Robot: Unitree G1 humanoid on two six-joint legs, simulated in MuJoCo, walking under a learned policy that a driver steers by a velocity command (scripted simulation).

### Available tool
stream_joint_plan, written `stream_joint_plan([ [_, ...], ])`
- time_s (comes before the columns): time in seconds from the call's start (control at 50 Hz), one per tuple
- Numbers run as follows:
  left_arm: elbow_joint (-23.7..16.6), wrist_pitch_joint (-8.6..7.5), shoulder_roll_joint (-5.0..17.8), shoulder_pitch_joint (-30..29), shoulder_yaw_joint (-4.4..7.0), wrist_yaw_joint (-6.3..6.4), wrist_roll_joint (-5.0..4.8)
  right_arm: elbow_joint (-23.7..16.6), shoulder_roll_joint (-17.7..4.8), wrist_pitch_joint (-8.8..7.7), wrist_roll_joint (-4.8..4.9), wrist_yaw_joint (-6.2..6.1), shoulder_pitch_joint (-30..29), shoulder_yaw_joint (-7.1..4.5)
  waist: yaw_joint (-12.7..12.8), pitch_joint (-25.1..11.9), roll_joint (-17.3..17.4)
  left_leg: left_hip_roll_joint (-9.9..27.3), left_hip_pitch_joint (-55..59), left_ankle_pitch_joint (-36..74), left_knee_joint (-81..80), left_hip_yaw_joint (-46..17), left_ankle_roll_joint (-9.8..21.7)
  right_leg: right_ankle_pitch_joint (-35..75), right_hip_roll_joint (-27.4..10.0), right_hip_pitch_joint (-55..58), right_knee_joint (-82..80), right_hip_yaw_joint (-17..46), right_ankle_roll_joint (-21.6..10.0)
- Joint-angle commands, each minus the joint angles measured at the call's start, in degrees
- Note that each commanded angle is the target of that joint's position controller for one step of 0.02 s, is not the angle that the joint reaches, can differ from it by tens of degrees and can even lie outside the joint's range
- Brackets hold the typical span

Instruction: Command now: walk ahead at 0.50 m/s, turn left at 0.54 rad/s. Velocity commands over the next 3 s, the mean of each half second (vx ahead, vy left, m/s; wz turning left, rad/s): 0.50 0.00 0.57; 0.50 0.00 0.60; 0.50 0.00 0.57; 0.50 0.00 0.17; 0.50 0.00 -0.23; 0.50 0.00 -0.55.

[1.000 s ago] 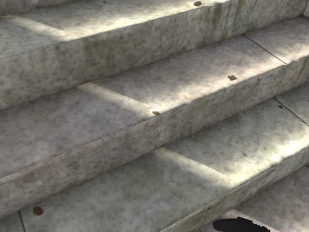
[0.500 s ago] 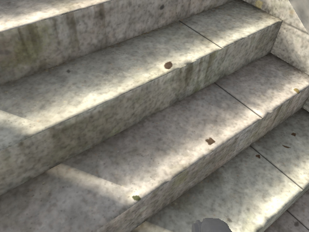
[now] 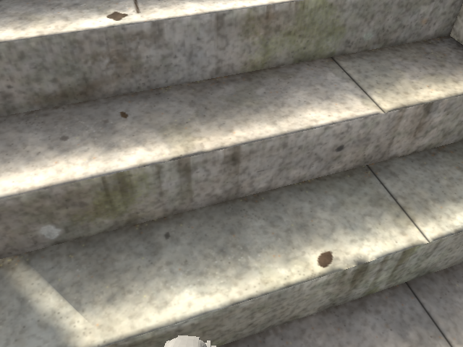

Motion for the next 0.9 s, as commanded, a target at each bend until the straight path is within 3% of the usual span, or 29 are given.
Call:
stream_joint_plan([
  [0.02, -2.3, -2.04, -2.2, -5.5, -1.70, -0.42, 1.97, -3.6, 2.1, 0.63, -0.23, -0.67, -1.3, 2.33, -3.6, 3.9, -2.2, -0.6, -13.1, -1.2, 7.2, -3.6, 5.4, 0.6, -12.7, 5.8, -18.6, 10.9, -8.1],
  [0.1, -2.3, -2.60, -0.1, 3.9, -2.57, -0.75, 3.83, -9.9, 0.3, 2.75, -0.96, -1.97, -13.0, 3.15, -0.8, -0.5, -6.6, 5.4, -8.7, 5.6, -14.4, 6.6, 1.9, 7.1, -10.8, 10.4, -23.7, 4.4, -7.6],
  [0.14, -1.4, -2.10, 0.2, 6.7, -2.80, -1.71, 4.09, -12.7, 0.7, 4.61, -0.68, -2.95, -18.0, 4.16, 0.3, 2.1, -6.2, 8.6, -10.6, -3.0, -26.5, 3.6, -0.1, 15.0, -16.8, 17.1, -27.6, 6.7, -8.5],
  [0.16, -3.9, -1.94, 3.0, 0.7, -1.76, -3.48, 0.68, -14.1, 0.5, 5.84, -1.13, -2.37, -22.5, 4.42, -1.2, 3.9, -6.2, 6.9, 2.1, -19.8, -44.6, 10.7, -1.8, 19.8, -16.7, 10.5, -33.1, 2.6, -10.2],
  [0.18, -3.6, -2.94, 4.1, 5.0, -1.55, -4.00, -0.80, -14.3, 1.5, 6.40, -0.62, -2.08, -23.3, 4.31, 0.2, 4.3, -8.9, 3.9, 7.4, -23.9, -45.6, 12.4, -4.3, 30.2, -18.6, 10.0, -32.1, 4.4, -12.1],
  [0.2, -4.6, -3.69, 7.9, 4.3, -0.85, -3.91, -2.11, -12.5, 4.3, 6.42, -0.82, -0.43, -15.4, 4.47, -2.8, 2.2, -13.6, 0.1, 12.9, -21.8, -41.6, 18.0, -5.8, 49.9, -20.8, 13.7, -28.2, 1.2, -14.4],
  [0.24, -5.6, -5.03, 9.6, 4.3, 0.19, -3.31, -1.15, -10.6, 0.9, 3.68, 0.14, -0.89, -6.7, 2.35, -5.1, -2.2, -11.5, -6.1, 19.3, -19.5, -55.6, 17.9, -4.2, 77.7, -18.8, 24.2, -13.9, -3.2, -13.0],
  [0.26, -4.6, -5.75, 8.6, 10.0, 0.13, -2.75, 0.66, -10.3, -0.5, 2.52, 0.95, -2.26, -4.1, 2.18, -3.5, -10.0, -10.8, -4.4, 35.5, -0.1, -53.0, 11.1, -1.5, 90.4, -16.9, 16.6, -7.2, -2.5, -10.1],
  [0.3, -6.1, -4.61, 11.9, 2.8, 1.41, -4.03, 0.70, -5.1, -6.5, 2.45, 0.64, -4.28, 15.6, -0.28, -12.2, -12.7, -5.9, -3.0, 62.9, -6.0, -71.9, -5.1, 0.3, 70.2, -10.9, -8.8, 12.3, 1.5, -5.8],
  [0.32, -8.7, -3.26, 8.7, -5.3, 1.90, -5.14, -0.51, -0.9, -11.7, 2.79, -1.89, -4.73, 26.4, -1.41, -14.3, -11.0, 5.3, 4.5, 71.3, -7.1, -92.3, -28.6, 5.0, 20.9, -2.1, -27.3, 30.4, 7.8, -1.8],
  [0.34, -10.1, -2.00, 6.2, -8.7, 1.77, -6.02, -2.75, 0.4, -15.4, 3.16, -3.70, -5.65, 30.2, -3.12, -14.5, -11.8, 6.8, 7.5, 69.6, -10.0, -101.5, -43.2, 2.1, 19.2, 0.9, -34.2, 52.7, 22.2, -2.7],
  [0.38, -11.1, -2.95, -1.9, -12.3, 0.13, -4.00, -2.71, 6.1, -5.9, 2.34, -3.43, -4.50, 28.3, -1.45, -10.0, -1.5, 7.9, 5.7, 57.0, -18.6, -98.9, -37.0, 1.7, 22.9, 6.1, -45.8, 77.7, 32.8, -7.4],
  [0.44, -14.4, -2.16, -0.7, -13.2, -0.59, -2.01, -1.54, 5.4, 3.1, 1.44, -1.49, -3.18, 8.6, 1.37, 1.4, -1.1, -3.5, 4.2, 47.1, -8.6, -99.2, -26.3, 1.1, 16.0, 4.3, -51.5, 86.5, 31.8, -10.6],
  [0.5, -16.7, -0.08, 3.6, -15.6, -0.34, -0.85, -2.94, 5.1, 3.0, -0.34, -2.79, -2.62, 3.6, 1.78, 4.6, -0.8, -6.5, 2.2, 39.2, 2.1, -103.8, -11.0, -1.2, 12.4, 0.1, -49.0, 78.8, 22.4, -8.5],
  [0.54, -19.0, -0.10, 0.7, -21.2, -1.88, -0.56, -3.27, 8.1, 3.3, -1.28, -5.28, -3.38, 14.0, 2.38, 0.7, 1.0, 1.3, 3.2, 41.1, 0.1, -106.1, -12.9, -0.9, 2.5, 0.3, -53.9, 93.0, 20.0, -8.7],
  [0.6, -26.0, -1.15, 0.1, -33.7, -3.86, 0.60, -3.23, 14.2, 4.8, -1.23, -7.67, -4.20, 28.0, 3.05, -3.9, 2.3, -2.0, 5.9, 55.9, -6.7, -105.7, -16.1, -3.8, -10.5, -0.9, -71.0, 87.8, 24.3, -12.0],
  [0.62, -29.3, -0.62, 1.1, -39.0, -3.97, 1.34, -2.61, 14.3, 2.9, -2.08, -7.36, -3.63, 29.8, 2.92, -4.8, -1.1, -5.5, 5.1, 55.0, -7.9, -107.7, -15.9, -4.4, -3.0, -2.8, -63.9, 72.1, 20.5, -9.9],
  [0.64, -30.9, -0.01, 1.4, -42.0, -3.79, 1.86, -2.92, 12.9, 1.6, -2.65, -6.37, -3.29, 29.6, 2.58, -5.6, -0.1, -2.7, 4.7, 49.1, -8.6, -111.2, -16.0, -3.3, 0.4, -3.9, -57.9, 66.3, 17.6, -7.9],
  [0.66, -34.8, 1.72, -1.8, -49.2, -4.99, 1.52, -2.47, 8.6, -0.1, -2.22, -3.31, -1.71, 21.9, 2.25, -3.0, 3.5, -0.9, 6.7, 29.7, -9.2, -126.1, -14.7, -0.9, -9.8, -3.1, -35.4, 52.8, 11.1, -4.8],
  [0.68, -35.5, 2.45, -5.4, -45.9, -5.39, -0.27, -3.56, 6.1, -2.3, -3.06, -1.58, -1.03, 20.2, 2.05, -0.4, 4.4, 7.6, 9.7, 17.9, 8.9, -128.5, -16.6, 2.7, -6.9, -0.2, -17.1, 57.6, 6.7, -1.7],
  [0.7, -33.6, 3.07, -3.2, -39.6, -4.49, -1.36, -4.23, 4.8, -5.2, -4.02, -0.84, -0.61, 18.2, 1.34, 2.2, 1.9, 5.4, 11.9, 25.4, 33.6, -123.5, -14.9, 2.4, -1.5, 2.0, -14.9, 56.7, 6.6, -0.7],
  [0.72, -33.1, 2.98, 3.6, -37.4, -2.13, -1.95, -5.10, 4.3, -11.7, -4.31, 0.91, 0.03, 18.7, -0.90, 5.3, -2.9, 8.1, 10.7, 38.4, 70.5, -117.5, -11.9, 1.7, -4.9, 7.4, -13.1, 43.8, 4.8, -0.8],
  [0.74, -29.4, 2.65, 8.0, -27.0, -0.07, -1.31, -4.78, 3.3, -13.0, -4.92, 0.53, 0.68, 16.5, -2.27, 6.7, -6.5, 7.8, 10.9, 53.1, 86.2, -105.7, -9.7, -1.2, -4.6, 8.1, -12.2, 33.3, 9.2, -2.8],
  [0.76, -23.9, 2.16, 9.1, -9.4, 0.84, -0.27, -3.09, 4.3, -4.8, -5.29, -1.97, 0.42, 19.1, -1.61, 7.8, -22.8, -4.3, 6.4, 47.7, 69.1, -82.4, -9.2, -5.9, 22.4, -1.0, 10.5, 26.9, 28.3, -11.4],
  [0.78, -20.5, 1.94, 11.0, 1.9, 1.03, 0.07, -1.58, 4.9, 5.4, -4.63, -4.53, 1.17, 26.3, 0.57, 7.9, -29.0, -21.0, -6.4, 23.6, 6.2, -64.8, -9.8, -6.9, -0.1, -16.1, 28.3, 1.6, 64.6, -20.5],
  [0.8, -18.5, 1.49, 11.8, 6.8, 1.61, 0.84, -0.30, 7.6, 0.5, -3.13, -1.77, 1.00, 19.4, -1.72, 13.8, -12.8, -21.2, -6.9, 11.4, 7.9, -33.6, -17.8, -7.4, -35.4, -16.9, 16.2, -9.8, 79.4, -17.1],
  [0.82, -15.8, -0.12, 12.6, 1.1, 1.85, 0.58, -2.08, 7.9, 0.3, -3.08, -0.59, 0.52, 16.6, -2.10, 9.6, 0.3, -18.8, -4.5, 5.0, 13.1, -24.7, -13.8, -6.6, -44.5, -15.3, 4.0, -9.6, 71.4, -14.1],
  [0.86, -12.6, 0.02, 1.2, -8.2, 0.27, 0.23, -3.48, 7.1, 1.7, -2.28, -1.11, -1.58, 12.6, -1.60, 2.4, -0.3, -0.7, -1.8, 8.8, 15.7, -19.9, -8.5, -3.6, -20.8, -16.6, -5.3, -4.3, 49.8, -12.4],
  [0.9, -10.7, 0.46, -9.1, -12.9, -2.39, 0.71, -3.36, 6.2, 3.6, -0.73, -0.69, -1.29, 9.0, -0.81, -1.4, -1.1, -1.6, 0.5, 8.4, 14.9, -18.1, -9.1, -0.6, -8.3, -14.3, -8.0, -6.9, 39.7, -9.4],
])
